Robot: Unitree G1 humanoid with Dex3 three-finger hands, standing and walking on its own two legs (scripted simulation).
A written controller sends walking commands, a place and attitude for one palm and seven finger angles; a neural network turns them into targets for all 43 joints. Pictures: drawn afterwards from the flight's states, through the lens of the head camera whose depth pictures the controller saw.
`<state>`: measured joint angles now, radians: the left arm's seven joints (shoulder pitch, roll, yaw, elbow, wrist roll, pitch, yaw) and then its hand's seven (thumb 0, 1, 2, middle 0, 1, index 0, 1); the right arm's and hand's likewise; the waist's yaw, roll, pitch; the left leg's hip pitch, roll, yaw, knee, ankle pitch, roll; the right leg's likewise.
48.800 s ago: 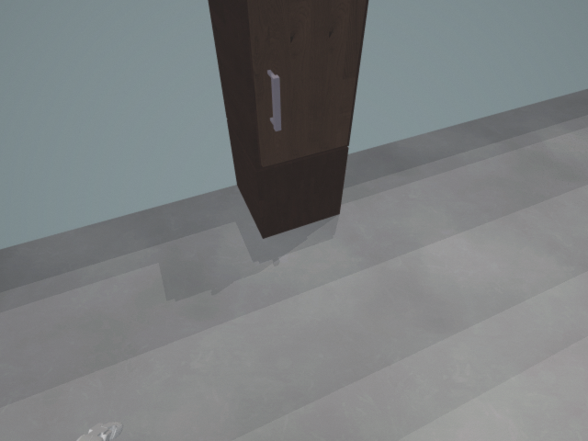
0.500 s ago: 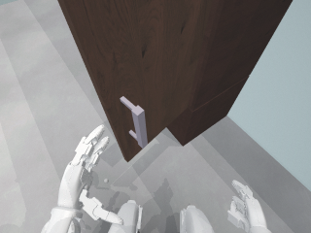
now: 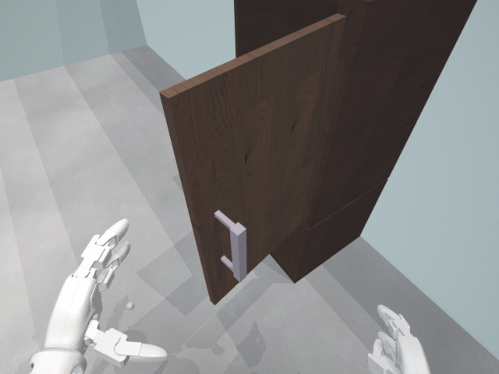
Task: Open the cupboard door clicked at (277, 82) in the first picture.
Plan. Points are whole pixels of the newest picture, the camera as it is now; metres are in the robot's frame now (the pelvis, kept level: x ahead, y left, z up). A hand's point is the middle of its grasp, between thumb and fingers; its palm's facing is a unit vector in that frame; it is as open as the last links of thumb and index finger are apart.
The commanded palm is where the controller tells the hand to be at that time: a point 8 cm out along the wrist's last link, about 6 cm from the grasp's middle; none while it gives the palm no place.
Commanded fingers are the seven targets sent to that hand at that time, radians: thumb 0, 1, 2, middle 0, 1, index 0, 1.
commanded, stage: draw the hand back to the body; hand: left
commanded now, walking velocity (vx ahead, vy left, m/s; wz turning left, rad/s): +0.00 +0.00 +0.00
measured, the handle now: (231, 248) +0.35 +0.06 -0.03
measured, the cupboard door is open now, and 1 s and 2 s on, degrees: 100 100 100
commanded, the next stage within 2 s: step back with the hand held close in 0.96 s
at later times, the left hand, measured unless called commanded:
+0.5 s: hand (35, 246) +0.21 +0.25 +0.19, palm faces +0.40 -0.81 -0.43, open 10.1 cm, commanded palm +0.17 +0.30 +0.21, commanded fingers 0.00 0.80 0.86 -0.20 -0.30 -0.20 -0.30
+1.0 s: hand (20, 237) +0.21 +0.26 +0.21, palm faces +0.44 -0.80 -0.41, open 7.5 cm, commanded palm +0.16 +0.29 +0.22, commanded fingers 0.00 0.90 0.90 -0.20 -0.30 -0.20 -0.30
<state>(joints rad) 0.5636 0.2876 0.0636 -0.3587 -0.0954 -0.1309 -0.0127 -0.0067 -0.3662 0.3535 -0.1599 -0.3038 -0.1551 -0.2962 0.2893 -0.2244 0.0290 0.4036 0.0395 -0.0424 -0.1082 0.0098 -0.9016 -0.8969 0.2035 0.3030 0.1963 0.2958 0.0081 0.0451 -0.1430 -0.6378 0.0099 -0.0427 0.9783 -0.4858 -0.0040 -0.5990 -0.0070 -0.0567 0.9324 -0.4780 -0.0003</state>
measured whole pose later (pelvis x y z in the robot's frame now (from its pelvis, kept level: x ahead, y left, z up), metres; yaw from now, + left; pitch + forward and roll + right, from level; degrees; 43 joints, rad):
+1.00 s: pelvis +0.02 -0.01 +0.06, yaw -1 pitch -4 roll -1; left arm 0.46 0.34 0.34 -0.38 -0.05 -0.08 0.11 0.02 0.89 0.89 -0.21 -0.31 -0.21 -0.30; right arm 0.20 -0.22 0.02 0.64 0.00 -0.12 -0.10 0.01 -0.90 -0.90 0.20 0.30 0.20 0.30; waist 0.07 0.06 0.02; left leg -0.09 0.02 -0.01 0.43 -0.27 -0.01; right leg -0.07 0.00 -0.03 0.40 -0.25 0.00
